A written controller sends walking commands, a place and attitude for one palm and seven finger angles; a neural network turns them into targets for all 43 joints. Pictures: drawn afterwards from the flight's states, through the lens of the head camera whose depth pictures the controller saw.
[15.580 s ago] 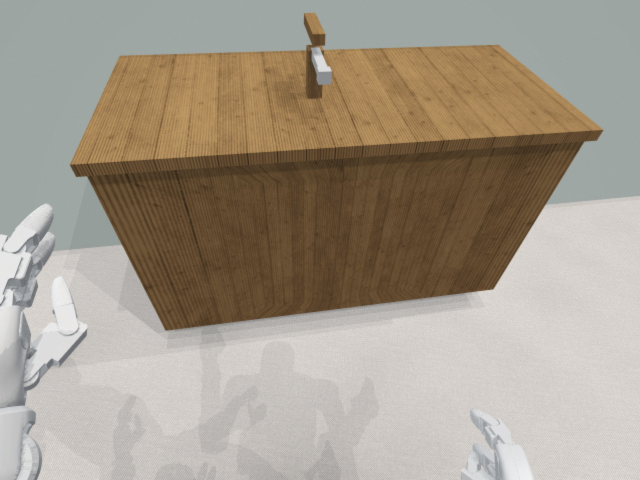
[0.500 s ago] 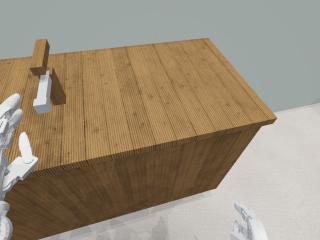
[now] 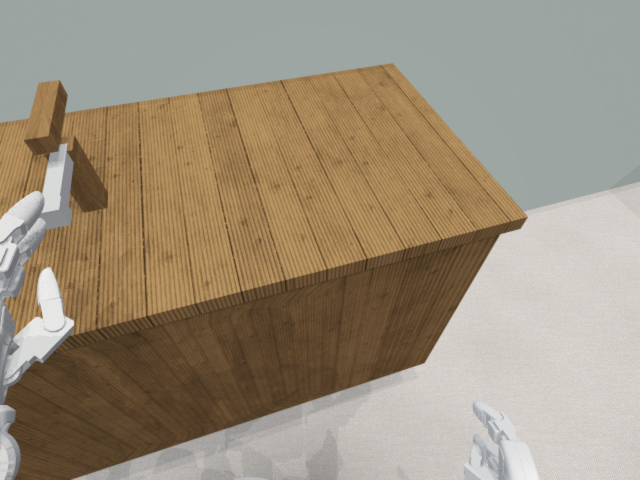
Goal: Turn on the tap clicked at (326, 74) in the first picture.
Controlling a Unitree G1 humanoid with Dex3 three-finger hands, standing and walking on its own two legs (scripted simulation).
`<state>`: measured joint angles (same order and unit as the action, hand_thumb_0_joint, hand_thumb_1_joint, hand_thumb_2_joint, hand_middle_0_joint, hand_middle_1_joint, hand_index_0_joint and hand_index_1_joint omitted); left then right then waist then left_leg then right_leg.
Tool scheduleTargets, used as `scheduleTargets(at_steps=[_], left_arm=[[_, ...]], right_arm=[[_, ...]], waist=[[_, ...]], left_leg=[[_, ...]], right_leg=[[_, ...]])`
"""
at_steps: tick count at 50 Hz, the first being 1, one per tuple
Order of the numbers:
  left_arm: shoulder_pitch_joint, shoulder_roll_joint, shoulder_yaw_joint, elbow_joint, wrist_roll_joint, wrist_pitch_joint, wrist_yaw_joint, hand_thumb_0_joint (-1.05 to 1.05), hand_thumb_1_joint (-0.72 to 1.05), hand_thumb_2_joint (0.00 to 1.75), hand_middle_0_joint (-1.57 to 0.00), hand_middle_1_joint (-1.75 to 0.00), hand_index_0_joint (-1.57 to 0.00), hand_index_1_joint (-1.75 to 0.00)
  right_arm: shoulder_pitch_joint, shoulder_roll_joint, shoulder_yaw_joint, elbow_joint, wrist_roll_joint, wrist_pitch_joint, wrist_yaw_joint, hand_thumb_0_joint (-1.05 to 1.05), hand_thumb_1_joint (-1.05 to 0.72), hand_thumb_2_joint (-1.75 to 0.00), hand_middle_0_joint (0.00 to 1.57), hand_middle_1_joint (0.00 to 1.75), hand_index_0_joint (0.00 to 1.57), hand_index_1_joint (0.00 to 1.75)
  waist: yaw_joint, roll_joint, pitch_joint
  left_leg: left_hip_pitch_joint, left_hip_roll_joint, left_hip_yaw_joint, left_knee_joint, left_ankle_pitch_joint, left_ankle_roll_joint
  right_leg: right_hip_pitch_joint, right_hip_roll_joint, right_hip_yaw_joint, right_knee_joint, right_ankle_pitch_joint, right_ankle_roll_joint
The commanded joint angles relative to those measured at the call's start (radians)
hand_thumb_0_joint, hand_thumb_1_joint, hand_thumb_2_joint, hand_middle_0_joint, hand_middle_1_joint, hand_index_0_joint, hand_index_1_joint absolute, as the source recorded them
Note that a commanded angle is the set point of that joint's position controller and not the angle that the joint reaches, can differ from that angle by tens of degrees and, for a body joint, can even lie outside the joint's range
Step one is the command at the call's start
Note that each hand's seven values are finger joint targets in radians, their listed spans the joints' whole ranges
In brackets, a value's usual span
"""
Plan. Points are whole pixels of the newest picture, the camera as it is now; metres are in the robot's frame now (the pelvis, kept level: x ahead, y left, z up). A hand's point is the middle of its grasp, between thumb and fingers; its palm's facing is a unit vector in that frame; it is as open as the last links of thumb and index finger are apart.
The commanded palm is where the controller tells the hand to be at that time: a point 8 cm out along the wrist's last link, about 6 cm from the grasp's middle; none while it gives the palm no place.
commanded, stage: come to a stop and stand still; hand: left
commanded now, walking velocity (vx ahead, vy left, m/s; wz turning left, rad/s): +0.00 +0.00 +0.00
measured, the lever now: (53, 212) +0.38 +0.36 +0.12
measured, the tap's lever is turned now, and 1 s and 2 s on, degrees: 0 0 0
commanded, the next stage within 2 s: look again from close up in 0.58 s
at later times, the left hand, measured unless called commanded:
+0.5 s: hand (60, 343) +0.19 +0.24 +0.17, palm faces +0.40 -0.82 -0.40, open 7.4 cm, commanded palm +0.13 +0.27 +0.18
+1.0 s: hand (26, 323) +0.21 +0.27 +0.17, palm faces +0.41 -0.84 -0.35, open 7.4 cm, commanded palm +0.15 +0.30 +0.18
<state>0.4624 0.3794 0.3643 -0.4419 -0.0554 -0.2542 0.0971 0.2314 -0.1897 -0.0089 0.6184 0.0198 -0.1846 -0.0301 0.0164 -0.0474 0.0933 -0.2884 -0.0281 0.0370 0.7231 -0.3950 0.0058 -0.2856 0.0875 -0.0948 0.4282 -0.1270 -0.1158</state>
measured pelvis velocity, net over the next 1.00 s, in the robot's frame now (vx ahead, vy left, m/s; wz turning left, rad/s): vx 0.00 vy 0.02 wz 0.02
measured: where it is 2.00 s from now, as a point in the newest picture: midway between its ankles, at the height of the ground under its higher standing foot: outside the picture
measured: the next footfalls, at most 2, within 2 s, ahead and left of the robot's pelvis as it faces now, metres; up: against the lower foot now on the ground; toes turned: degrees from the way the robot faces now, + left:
left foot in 0.08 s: +0.03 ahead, +0.09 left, +0.00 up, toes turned +1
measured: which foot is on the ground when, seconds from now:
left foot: up 0.00-0.06, down 0.08-1.00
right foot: down 0.00-1.00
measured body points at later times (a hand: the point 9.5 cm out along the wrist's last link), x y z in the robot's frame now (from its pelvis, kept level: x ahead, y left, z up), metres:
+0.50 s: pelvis -0.03 -0.01 -0.01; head -0.02 -0.01 +0.44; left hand +0.17 +0.28 +0.19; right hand +0.14 -0.24 -0.08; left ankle +0.00 +0.09 -0.74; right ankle +0.03 -0.07 -0.73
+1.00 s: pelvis +0.00 +0.02 +0.01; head +0.00 +0.04 +0.46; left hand +0.18 +0.32 +0.18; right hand +0.19 -0.19 -0.06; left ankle -0.01 +0.09 -0.74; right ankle +0.03 -0.07 -0.74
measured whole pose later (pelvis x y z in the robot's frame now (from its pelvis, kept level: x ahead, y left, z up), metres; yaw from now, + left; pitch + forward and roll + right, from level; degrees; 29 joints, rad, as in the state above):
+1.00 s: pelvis +0.00 +0.02 +0.01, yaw +1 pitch -2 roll -1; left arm 0.42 0.36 0.34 -0.44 -0.03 -0.19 0.11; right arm 0.20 -0.19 0.03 0.57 0.01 -0.13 -0.02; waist 0.02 -0.03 0.03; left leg -0.15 -0.06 0.01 0.43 -0.25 0.07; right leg -0.19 0.05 -0.03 0.39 -0.16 -0.04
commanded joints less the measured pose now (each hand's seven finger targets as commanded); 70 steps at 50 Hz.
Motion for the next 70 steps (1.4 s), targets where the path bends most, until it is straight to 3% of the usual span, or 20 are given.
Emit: scheduleTargets(at_steps=[1,4,7,11,14,16,19,21,25,26,28,32,35,39,65,66,67,68,69,70], left_arm=[[-0.130,0.120,0.101,-0.123,-0.003,-0.057,0.048,0.00,0.90,0.90,-0.20,-0.30,-0.20,-0.30],[-0.212,0.102,0.048,-0.130,0.014,-0.054,0.033,0.00,0.90,0.90,-0.20,-0.30,-0.20,-0.30],[-0.230,0.108,0.038,-0.139,0.038,-0.036,0.018,0.00,0.90,0.90,-0.20,-0.30,-0.20,-0.30],[-0.259,0.193,0.117,-0.209,0.047,-0.026,0.012,0.00,0.90,0.90,-0.20,-0.30,-0.20,-0.30],[-0.215,0.159,0.107,-0.205,0.035,-0.037,0.007,0.00,0.90,0.90,-0.20,-0.30,-0.20,-0.30],[-0.225,0.163,0.110,-0.237,0.028,-0.037,0.016,0.00,0.90,0.90,-0.20,-0.30,-0.20,-0.30],[-0.197,0.120,0.071,-0.206,0.032,-0.034,0.018,0.00,0.90,0.90,-0.20,-0.30,-0.20,-0.30],[-0.216,0.138,0.104,-0.167,0.034,-0.019,0.019,0.00,0.90,0.90,-0.20,-0.30,-0.20,-0.30],[-0.141,0.171,0.135,-0.157,0.035,-0.017,-0.014,0.00,0.90,0.90,-0.20,-0.30,-0.20,-0.30],[-0.129,0.207,0.169,-0.183,0.027,-0.019,-0.010,0.00,0.90,0.90,-0.20,-0.30,-0.20,-0.30],[-0.162,0.152,0.115,-0.256,0.019,-0.031,0.002,0.00,0.90,0.90,-0.20,-0.30,-0.20,-0.30],[-0.124,0.170,0.115,-0.307,0.029,-0.045,0.049,0.00,0.90,0.90,-0.20,-0.30,-0.20,-0.30],[-0.119,0.155,0.102,-0.253,0.028,-0.046,0.053,0.00,0.90,0.90,-0.20,-0.30,-0.20,-0.30],[-0.136,0.148,0.090,-0.216,0.026,-0.024,0.041,0.00,0.90,0.90,-0.20,-0.30,-0.20,-0.30],[-0.121,0.124,0.066,-0.246,0.007,0.022,0.029,0.00,0.90,0.90,-0.20,-0.30,-0.20,-0.30],[-0.101,0.139,0.084,-0.250,0.006,0.022,0.031,0.00,0.90,0.90,-0.20,-0.30,-0.20,-0.30],[-1.231,0.958,0.641,-0.565,0.208,-0.101,0.023,0.00,0.90,0.90,-0.20,-0.30,-0.20,-0.30],[-0.654,0.339,0.282,0.091,0.074,-0.061,-0.024,0.00,0.90,0.90,-0.20,-0.30,-0.20,-0.30],[-0.344,0.230,0.189,0.125,0.040,-0.051,-0.042,0.00,0.90,0.90,-0.20,-0.30,-0.20,-0.30],[-0.284,0.164,0.103,-0.037,0.007,-0.067,-0.050,0.00,0.90,0.90,-0.20,-0.30,-0.20,-0.30]], right_arm=[[-0.073,-0.106,-0.023,-0.143,-0.001,-0.065,-0.004,0.00,-0.90,-0.90,0.20,0.30,0.20,0.30],[-0.081,-0.154,-0.042,-0.172,0.008,-0.056,0.008,0.00,-0.90,-0.90,0.20,0.30,0.20,0.30],[-0.125,-0.141,-0.026,-0.208,0.010,-0.031,0.012,0.00,-0.90,-0.90,0.20,0.30,0.20,0.30],[-0.108,-0.135,-0.030,-0.228,0.005,-0.018,0.020,0.00,-0.90,-0.90,0.20,0.30,0.20,0.30],[-0.072,-0.133,-0.038,-0.206,-0.001,-0.020,0.019,0.00,-0.90,-0.90,0.20,0.30,0.20,0.30],[-0.068,-0.124,-0.036,-0.163,0.002,-0.025,0.022,0.00,-0.90,-0.90,0.20,0.30,0.20,0.30],[-0.067,-0.140,-0.033,-0.151,-0.002,-0.040,0.020,0.00,-0.90,-0.90,0.20,0.30,0.20,0.30],[-0.152,-0.115,-0.028,-0.221,-0.016,-0.039,0.021,0.00,-0.90,-0.90,0.20,0.30,0.20,0.30],[-0.066,-0.125,-0.043,-0.223,0.004,-0.007,0.028,0.00,-0.90,-0.90,0.20,0.30,0.20,0.30],[-0.082,-0.128,-0.038,-0.220,0.000,-0.010,0.025,0.00,-0.90,-0.90,0.20,0.30,0.20,0.30],[-0.083,-0.130,-0.042,-0.213,0.002,-0.019,0.023,0.00,-0.90,-0.90,0.20,0.30,0.20,0.30],[-0.080,-0.103,-0.011,-0.169,-0.014,-0.035,0.013,0.00,-0.90,-0.90,0.20,0.30,0.20,0.30],[-0.080,-0.126,-0.022,-0.161,-0.017,-0.043,0.001,0.00,-0.90,-0.90,0.20,0.30,0.20,0.30],[-0.103,-0.135,-0.015,-0.178,-0.008,-0.020,-0.006,0.00,-0.90,-0.90,0.20,0.30,0.20,0.30],[-0.098,-0.132,-0.021,-0.210,-0.007,0.052,0.002,0.00,-0.90,-0.90,0.20,0.30,0.20,0.30],[-0.105,-0.130,-0.019,-0.211,-0.007,0.050,0.000,0.00,-0.90,-0.90,0.20,0.30,0.20,0.30],[0.043,-0.198,-0.012,-0.185,-0.065,-0.019,0.006,0.00,-0.90,-0.90,0.20,0.30,0.20,0.30],[-0.094,-0.033,0.038,-0.153,-0.020,-0.026,0.011,0.00,-0.90,-0.90,0.20,0.30,0.20,0.30],[-0.025,-0.128,-0.025,-0.188,-0.022,-0.047,0.012,0.00,-0.90,-0.90,0.20,0.30,0.20,0.30],[-0.010,-0.143,-0.032,-0.194,-0.011,-0.038,0.030,0.00,-0.90,-0.90,0.20,0.30,0.20,0.30]], waist=[[0.018,0.001,-0.189],[0.021,0.067,-0.164],[0.021,0.309,-0.076],[0.028,0.067,-0.098],[0.016,-0.090,-0.069],[-0.012,-0.111,-0.087],[-0.026,0.191,-0.099],[0.021,0.512,-0.063],[0.012,-0.202,-0.085],[-0.010,-0.151,-0.107],[0.008,-0.085,-0.135],[0.006,0.069,-0.187],[0.018,0.087,-0.191],[0.010,0.140,-0.158],[0.004,0.127,-0.193],[0.004,0.130,-0.197],[-0.007,0.077,-0.070],[0.029,0.083,-0.306],[0.035,0.149,-0.287],[0.015,0.227,-0.319]], left_leg=[[0.102,-0.008,0.017,-0.298,0.075,0.036],[0.079,0.105,-0.071,-0.408,0.094,0.083],[-0.250,0.220,-0.183,-0.524,-0.209,0.124],[-0.276,0.133,-0.102,-0.347,-0.142,0.085],[-0.047,-0.002,-0.012,-0.060,-0.075,0.039],[0.124,-0.027,0.042,-0.059,-0.029,0.029],[0.105,0.060,-0.018,-0.429,-0.058,0.074],[-0.379,0.327,-0.294,-0.544,-0.222,0.168],[-0.152,0.064,-0.071,-0.062,-0.046,0.043],[-0.084,0.031,-0.054,-0.003,-0.003,0.027],[-0.060,0.007,-0.057,0.102,-0.001,0.018],[0.004,0.035,-0.064,-0.160,0.072,0.021],[0.111,0.068,-0.090,-0.330,0.176,0.045],[0.010,0.144,-0.196,-0.417,0.197,0.055],[0.089,0.136,-0.159,-0.394,0.443,-0.050],[0.086,0.130,-0.153,-0.391,0.433,-0.049],[-0.147,0.135,-0.113,-0.266,0.472,0.049],[0.059,0.088,-0.154,-0.286,0.581,0.020],[0.171,0.095,-0.141,-0.272,0.642,-0.023],[0.177,0.104,-0.145,-0.279,0.696,-0.044]], right_leg=[[0.133,-0.231,0.280,-0.268,-0.176,0.202],[0.174,-0.145,0.229,-0.118,-0.206,0.246],[0.264,-0.116,0.167,0.159,-0.202,0.178],[0.303,-0.155,0.221,0.015,-0.245,0.165],[-0.012,-0.261,0.444,-0.339,-0.617,0.180],[-0.095,-0.248,0.362,-0.420,-0.526,0.255],[0.086,-0.062,0.132,-0.112,-0.282,0.313],[0.316,-0.087,0.199,0.523,-0.237,0.168],[0.167,-0.176,0.334,-0.162,-0.240,0.104],[0.091,-0.247,0.381,-0.197,-0.199,0.047],[0.023,-0.358,0.597,-0.326,-0.520,0.058],[0.139,-0.321,0.428,-0.206,-0.217,0.016],[0.136,-0.206,0.304,-0.146,-0.176,0.104],[0.223,-0.136,0.201,-0.052,-0.025,0.112],[0.249,-0.117,0.130,-0.039,0.116,0.092],[0.255,-0.121,0.132,-0.042,0.136,0.090],[0.195,-0.075,0.127,-0.005,0.134,0.173],[0.151,-0.164,0.131,-0.008,0.112,0.047],[0.158,-0.155,0.275,-0.024,0.260,0.039],[0.203,-0.168,0.243,0.010,0.274,0.050]])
